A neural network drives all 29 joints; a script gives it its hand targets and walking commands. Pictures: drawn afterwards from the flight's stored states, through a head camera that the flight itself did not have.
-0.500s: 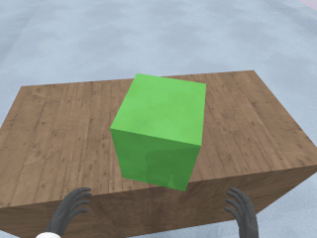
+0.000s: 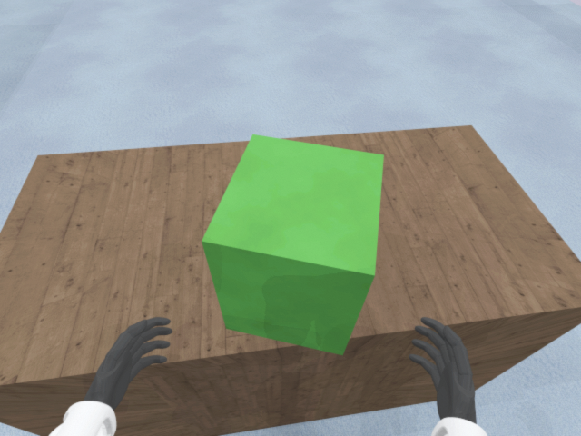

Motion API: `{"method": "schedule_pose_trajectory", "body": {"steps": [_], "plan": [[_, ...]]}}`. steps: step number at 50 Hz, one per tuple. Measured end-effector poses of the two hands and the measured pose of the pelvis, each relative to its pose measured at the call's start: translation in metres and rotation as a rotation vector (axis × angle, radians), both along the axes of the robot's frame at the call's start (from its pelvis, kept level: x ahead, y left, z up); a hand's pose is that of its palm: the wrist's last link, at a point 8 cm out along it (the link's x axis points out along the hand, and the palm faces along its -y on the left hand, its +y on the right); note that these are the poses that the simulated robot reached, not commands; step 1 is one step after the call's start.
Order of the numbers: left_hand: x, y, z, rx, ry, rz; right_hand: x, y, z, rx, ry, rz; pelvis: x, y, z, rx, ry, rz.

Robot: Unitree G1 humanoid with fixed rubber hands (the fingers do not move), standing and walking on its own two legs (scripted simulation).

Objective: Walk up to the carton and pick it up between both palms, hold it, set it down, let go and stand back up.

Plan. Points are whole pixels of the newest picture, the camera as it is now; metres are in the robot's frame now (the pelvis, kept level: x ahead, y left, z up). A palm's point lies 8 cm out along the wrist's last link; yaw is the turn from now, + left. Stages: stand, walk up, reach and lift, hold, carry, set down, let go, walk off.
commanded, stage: reach and lift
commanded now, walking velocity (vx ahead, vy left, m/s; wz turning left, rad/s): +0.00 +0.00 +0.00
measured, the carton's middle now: (299, 248) +0.38 +0.00 +0.02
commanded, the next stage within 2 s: none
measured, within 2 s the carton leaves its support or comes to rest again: neither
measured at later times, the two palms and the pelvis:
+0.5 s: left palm (125, 316) +0.25 +0.23 +0.05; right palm (452, 341) +0.21 -0.17 +0.06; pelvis +0.00 +0.00 +0.00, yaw +0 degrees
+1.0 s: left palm (128, 245) +0.32 +0.22 +0.12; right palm (454, 270) +0.28 -0.18 +0.11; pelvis -0.02 +0.00 +0.00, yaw +0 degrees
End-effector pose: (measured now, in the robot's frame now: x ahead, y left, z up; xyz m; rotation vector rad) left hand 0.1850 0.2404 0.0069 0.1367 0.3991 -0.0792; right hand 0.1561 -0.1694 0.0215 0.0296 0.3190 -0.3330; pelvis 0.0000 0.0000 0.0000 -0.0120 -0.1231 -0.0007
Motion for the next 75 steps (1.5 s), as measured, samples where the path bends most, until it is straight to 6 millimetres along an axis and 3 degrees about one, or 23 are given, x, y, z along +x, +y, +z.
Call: {"method": "schedule_pose_trajectory", "body": {"steps": [12, 27, 38, 75], "plan": [[0.03, -0.004, 0.021, -0.003, -0.034, 0.004, 0.014, 0.002, 0.013, 0.021, 0.019, 0.016, 0.0, 0.0, 0.0, 0.0, 0.0, 0.0], [0.074, -0.014, 0.05, -0.008, -0.059, -0.015, 0.059, -0.004, 0.04, 0.016, -0.029, 0.051, -0.001, 0.0, 0.0, 0.0, -0.014, 0.0], [0.1, -0.02, 0.083, -0.001, -0.097, -0.026, 0.086, -0.008, 0.067, 0.013, -0.072, 0.07, -0.008, -0.002, 0.0, 0.002, -0.022, 0.0], [0.19, -0.013, 0.16, -0.033, -0.138, 0.034, 0.186, 0.003, 0.131, -0.002, -0.099, 0.081, -0.03, -0.003, 0.002, 0.004, 0.036, -0.001]]}}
